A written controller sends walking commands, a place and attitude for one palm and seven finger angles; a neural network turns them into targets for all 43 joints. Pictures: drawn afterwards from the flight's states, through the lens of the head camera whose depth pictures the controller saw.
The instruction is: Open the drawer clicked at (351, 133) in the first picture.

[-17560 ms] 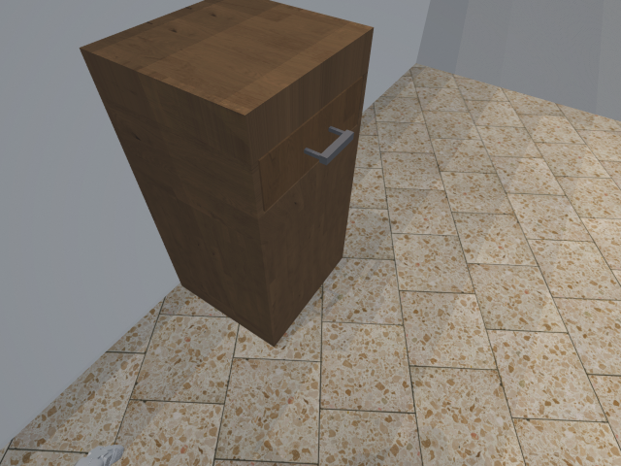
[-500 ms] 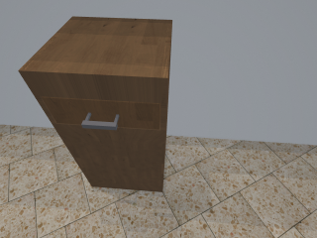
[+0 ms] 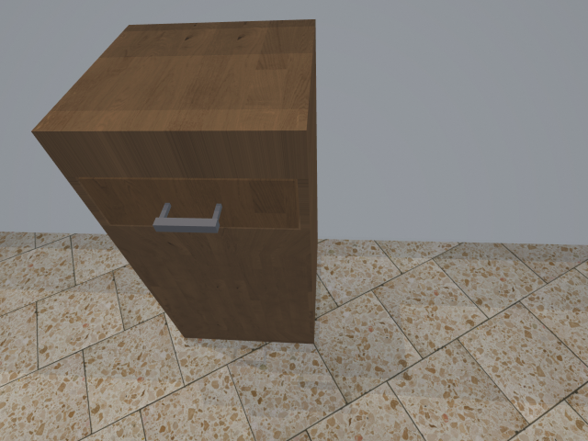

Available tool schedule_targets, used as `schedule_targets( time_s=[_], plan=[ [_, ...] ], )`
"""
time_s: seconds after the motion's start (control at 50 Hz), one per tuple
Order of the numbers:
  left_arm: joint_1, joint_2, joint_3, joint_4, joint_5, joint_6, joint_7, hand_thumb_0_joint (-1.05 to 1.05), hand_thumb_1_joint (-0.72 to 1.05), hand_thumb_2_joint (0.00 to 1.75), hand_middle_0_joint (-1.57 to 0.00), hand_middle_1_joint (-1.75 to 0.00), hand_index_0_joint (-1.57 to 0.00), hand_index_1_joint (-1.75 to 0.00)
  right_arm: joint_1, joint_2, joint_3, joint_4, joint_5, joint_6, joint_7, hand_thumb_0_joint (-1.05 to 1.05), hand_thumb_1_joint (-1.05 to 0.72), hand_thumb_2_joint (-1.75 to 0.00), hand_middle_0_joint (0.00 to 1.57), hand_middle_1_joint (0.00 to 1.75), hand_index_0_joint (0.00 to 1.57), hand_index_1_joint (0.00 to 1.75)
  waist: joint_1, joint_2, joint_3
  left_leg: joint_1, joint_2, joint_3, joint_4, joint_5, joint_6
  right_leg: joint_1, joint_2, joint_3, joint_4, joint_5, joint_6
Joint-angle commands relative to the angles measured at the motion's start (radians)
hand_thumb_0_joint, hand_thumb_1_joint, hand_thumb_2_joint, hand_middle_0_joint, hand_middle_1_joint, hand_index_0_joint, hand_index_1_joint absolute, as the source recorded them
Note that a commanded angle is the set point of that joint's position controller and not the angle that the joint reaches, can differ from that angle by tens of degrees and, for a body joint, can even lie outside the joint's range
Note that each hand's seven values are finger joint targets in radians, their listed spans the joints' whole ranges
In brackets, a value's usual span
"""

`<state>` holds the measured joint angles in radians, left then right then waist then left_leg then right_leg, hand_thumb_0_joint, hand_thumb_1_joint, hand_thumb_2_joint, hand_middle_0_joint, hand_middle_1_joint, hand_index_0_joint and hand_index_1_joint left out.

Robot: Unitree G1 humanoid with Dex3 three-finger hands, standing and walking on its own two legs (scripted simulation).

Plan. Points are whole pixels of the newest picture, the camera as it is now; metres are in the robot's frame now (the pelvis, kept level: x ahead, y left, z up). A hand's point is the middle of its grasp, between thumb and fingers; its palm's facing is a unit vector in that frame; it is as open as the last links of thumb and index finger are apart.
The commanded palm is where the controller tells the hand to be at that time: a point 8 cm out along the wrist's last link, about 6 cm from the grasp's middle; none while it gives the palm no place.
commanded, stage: raise the hand with hooked fingers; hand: left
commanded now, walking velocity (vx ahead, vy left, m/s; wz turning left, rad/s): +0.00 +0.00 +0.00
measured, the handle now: (189, 216) +0.51 +0.26 -0.05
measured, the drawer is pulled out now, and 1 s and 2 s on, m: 0.00 0.00 0.00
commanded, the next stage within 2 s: move the hooked fingers above the handle in 1.78 s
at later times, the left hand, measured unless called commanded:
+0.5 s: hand (142, 411) +0.16 +0.23 -0.04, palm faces +0.03 -0.08 -1.00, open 9.7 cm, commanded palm +0.15 +0.22 +0.02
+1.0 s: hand (121, 337) +0.23 +0.26 +0.02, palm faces +0.08 -0.11 -0.99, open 12.6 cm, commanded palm +0.21 +0.26 +0.08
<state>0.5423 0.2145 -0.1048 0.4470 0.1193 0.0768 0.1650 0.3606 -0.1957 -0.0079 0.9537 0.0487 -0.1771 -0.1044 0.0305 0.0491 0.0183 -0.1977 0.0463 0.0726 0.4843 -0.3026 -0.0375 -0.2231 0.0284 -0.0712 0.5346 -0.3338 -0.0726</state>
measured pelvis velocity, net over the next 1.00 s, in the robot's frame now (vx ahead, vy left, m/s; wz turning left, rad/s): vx -0.04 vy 0.04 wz -0.02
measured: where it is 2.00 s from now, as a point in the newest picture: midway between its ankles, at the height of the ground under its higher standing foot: outside the picture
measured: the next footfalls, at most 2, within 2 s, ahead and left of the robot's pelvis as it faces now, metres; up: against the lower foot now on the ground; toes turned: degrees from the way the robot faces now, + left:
none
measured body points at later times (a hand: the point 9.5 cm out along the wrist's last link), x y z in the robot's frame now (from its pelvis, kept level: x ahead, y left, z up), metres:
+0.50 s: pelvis -0.05 +0.01 -0.03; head -0.03 -0.02 +0.41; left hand +0.16 +0.23 +0.01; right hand +0.21 -0.17 -0.11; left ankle -0.03 +0.14 -0.73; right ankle -0.03 -0.07 -0.73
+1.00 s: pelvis -0.04 +0.04 -0.01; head -0.02 +0.01 +0.44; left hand +0.23 +0.26 +0.08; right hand +0.14 -0.20 -0.12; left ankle -0.03 +0.15 -0.73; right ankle -0.03 -0.07 -0.73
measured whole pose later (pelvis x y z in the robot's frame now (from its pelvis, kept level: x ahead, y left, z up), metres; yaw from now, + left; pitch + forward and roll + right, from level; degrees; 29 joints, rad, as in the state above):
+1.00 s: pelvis -0.04 +0.04 -0.01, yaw -1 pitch +4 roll +1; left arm 0.12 0.35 -0.12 0.06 1.01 0.10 0.31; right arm 0.14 -0.26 -0.04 0.62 -0.03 0.11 -0.02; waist 0.06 0.06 -0.04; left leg -0.38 -0.01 0.06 0.63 -0.32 0.03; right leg -0.41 -0.02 -0.03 0.67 -0.33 -0.02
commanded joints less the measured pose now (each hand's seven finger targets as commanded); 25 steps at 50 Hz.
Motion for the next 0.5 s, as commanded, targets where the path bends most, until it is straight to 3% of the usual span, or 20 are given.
schedule_targets(
  time_s=[0.0,0.02,0.04,0.06,0.1,0.12,0.14,0.16,0.18,0.2,0.22,0.26,0.32,0.34,0.42,0.46,0.48],
  plan=[
    [-0.204,0.012,-0.127,-0.527,0.259,-0.078,0.112,0.00,0.74,0.83,-0.21,-0.40,-0.21,-0.40,-0.172,-0.165,-0.035,-0.296,-0.023,-0.142,0.002,0.00,-0.90,-0.90,0.20,0.30,0.20,0.30,-0.062,-0.212,-0.149,-0.059,-0.054,-0.073,0.108,0.246,0.109,-0.217,-0.049,0.108,0.012,0.248,0.048],
    [-0.229,0.005,-0.157,-0.532,0.361,-0.080,0.142,0.00,0.71,0.82,-0.21,-0.42,-0.21,-0.42,-0.168,-0.171,-0.038,-0.337,-0.037,-0.131,0.017,0.00,-0.90,-0.90,0.20,0.30,0.20,0.30,-0.068,-0.201,-0.164,-0.104,-0.070,-0.082,0.141,0.221,0.101,-0.261,-0.043,0.107,0.044,0.183,0.046],
    [-0.235,-0.001,-0.177,-0.498,0.492,-0.079,0.178,0.00,0.69,0.81,-0.22,-0.43,-0.22,-0.43,-0.168,-0.169,-0.048,-0.366,-0.062,-0.104,0.033,0.00,-0.90,-0.90,0.20,0.30,0.20,0.30,-0.070,-0.234,-0.198,-0.142,-0.085,-0.082,0.172,0.191,0.092,-0.307,-0.033,0.101,0.062,0.117,0.044],
    [-0.167,0.004,-0.148,-0.441,0.592,-0.072,0.218,0.00,0.67,0.80,-0.22,-0.45,-0.22,-0.45,-0.208,-0.174,-0.062,-0.410,-0.088,-0.068,0.046,0.00,-0.90,-0.90,0.20,0.30,0.20,0.30,-0.050,-0.268,-0.179,-0.190,-0.099,-0.080,0.192,0.142,0.083,-0.316,-0.035,0.108,0.050,0.063,0.041],
    [0.044,0.026,-0.088,-0.337,0.759,-0.069,0.268,0.00,0.62,0.78,-0.22,-0.48,-0.22,-0.48,-0.262,-0.170,-0.074,-0.451,-0.117,0.018,0.088,0.00,-0.90,-0.90,0.20,0.30,0.20,0.30,0.033,-0.339,-0.155,-0.318,-0.104,-0.065,0.201,0.110,0.063,-0.264,-0.043,0.161,0.058,0.117,0.024],
    [0.087,0.063,-0.041,-0.337,0.821,-0.077,0.279,0.00,0.60,0.77,-0.22,-0.50,-0.22,-0.50,-0.279,-0.164,-0.074,-0.462,-0.116,0.065,0.115,0.00,-0.90,-0.90,0.20,0.30,0.20,0.30,0.078,-0.331,-0.189,-0.375,-0.105,-0.055,0.213,0.133,0.053,-0.211,-0.055,0.199,0.096,0.253,0.015],
    [0.104,0.074,-0.027,-0.358,0.869,-0.085,0.288,0.00,0.57,0.76,-0.22,-0.51,-0.22,-0.51,-0.312,-0.151,-0.063,-0.484,-0.111,0.106,0.139,0.00,-0.90,-0.90,0.20,0.30,0.20,0.30,0.102,-0.321,-0.196,-0.430,-0.106,-0.038,0.217,0.131,0.045,-0.182,-0.063,0.196,0.138,0.316,0.014],
    [0.069,0.095,-0.013,-0.413,0.903,-0.096,0.298,0.00,0.55,0.75,-0.22,-0.53,-0.22,-0.53,-0.349,-0.147,-0.056,-0.517,-0.102,0.134,0.156,0.00,-0.90,-0.90,0.20,0.30,0.20,0.30,0.114,-0.295,-0.215,-0.459,-0.113,-0.033,0.225,0.122,0.046,-0.168,-0.064,0.209,0.163,0.327,0.011],
    [0.023,0.122,0.010,-0.454,0.940,-0.104,0.311,0.00,0.53,0.74,-0.23,-0.54,-0.23,-0.54,-0.373,-0.141,-0.051,-0.539,-0.093,0.158,0.166,0.00,-0.90,-0.90,0.20,0.30,0.20,0.30,0.121,-0.249,-0.244,-0.471,-0.120,-0.036,0.234,0.099,0.047,-0.178,-0.058,0.214,0.185,0.253,0.005],
    [-0.001,0.142,0.025,-0.498,0.972,-0.099,0.333,0.00,0.50,0.73,-0.23,-0.55,-0.23,-0.55,-0.391,-0.134,-0.050,-0.569,-0.091,0.179,0.172,0.00,-0.90,-0.90,0.20,0.30,0.20,0.30,0.129,-0.143,-0.259,-0.430,-0.121,-0.027,0.240,0.109,0.047,-0.196,-0.048,0.213,0.190,0.211,-0.004],
    [-0.061,0.191,0.068,-0.548,1.001,-0.089,0.360,0.00,0.48,0.72,-0.23,-0.57,-0.23,-0.57,-0.394,-0.128,-0.051,-0.579,-0.092,0.202,0.175,0.00,-0.90,-0.90,0.20,0.30,0.20,0.30,0.131,-0.088,-0.280,-0.397,-0.125,-0.028,0.254,0.135,0.046,-0.205,-0.037,0.219,0.196,0.194,-0.011],
    [-0.145,0.169,0.044,-0.587,1.029,-0.050,0.404,0.00,0.43,0.70,-0.23,-0.60,-0.23,-0.60,-0.401,-0.110,-0.045,-0.609,-0.088,0.235,0.170,0.00,-0.90,-0.90,0.20,0.30,0.20,0.30,0.108,-0.031,-0.321,-0.349,-0.128,-0.022,0.271,0.140,0.050,-0.224,-0.024,0.224,0.195,0.172,-0.011],
    [-0.386,0.181,0.032,-0.613,1.064,-0.002,0.439,0.00,0.36,0.67,-0.24,-0.64,-0.24,-0.64,-0.416,-0.103,-0.039,-0.591,-0.095,0.255,0.145,0.00,-0.90,-0.90,0.20,0.30,0.20,0.30,0.053,-0.073,-0.324,-0.313,-0.127,-0.045,0.291,0.099,0.062,-0.271,-0.015,0.250,0.158,0.112,-0.001],
    [-0.455,0.172,0.022,-0.610,1.053,0.008,0.439,0.00,0.34,0.66,-0.24,-0.66,-0.24,-0.66,-0.421,-0.104,-0.041,-0.585,-0.099,0.256,0.135,0.00,-0.90,-0.90,0.20,0.30,0.20,0.30,0.027,-0.085,-0.303,-0.293,-0.122,-0.050,0.293,0.073,0.068,-0.293,-0.019,0.250,0.134,0.083,0.005],
    [-0.589,0.184,0.001,-0.628,0.967,0.006,0.366,0.00,0.25,0.62,-0.25,-0.72,-0.25,-0.72,-0.431,-0.098,-0.029,-0.564,-0.101,0.240,0.090,0.00,-0.90,-0.90,0.20,0.30,0.20,0.30,-0.017,-0.073,-0.302,-0.253,-0.116,-0.057,0.268,0.014,0.082,-0.247,-0.033,0.209,0.073,0.033,0.033],
    [-0.550,0.156,-0.027,-0.568,0.940,-0.003,0.315,0.00,0.20,0.60,-0.25,-0.75,-0.25,-0.75,-0.421,-0.099,-0.021,-0.548,-0.101,0.228,0.082,0.00,-0.90,-0.90,0.20,0.30,0.20,0.30,-0.016,-0.093,-0.264,-0.240,-0.109,-0.059,0.239,0.012,0.084,-0.244,-0.035,0.169,0.059,0.037,0.040],
    [-0.554,0.155,-0.039,-0.569,0.933,-0.008,0.289,0.00,0.18,0.59,-0.25,-0.76,-0.25,-0.76,-0.420,-0.102,-0.017,-0.543,-0.101,0.228,0.081,0.00,-0.90,-0.90,0.20,0.30,0.20,0.30,-0.012,-0.070,-0.256,-0.227,-0.105,-0.063,0.220,0.017,0.081,-0.244,-0.034,0.156,0.057,0.038,0.038]
  ],
)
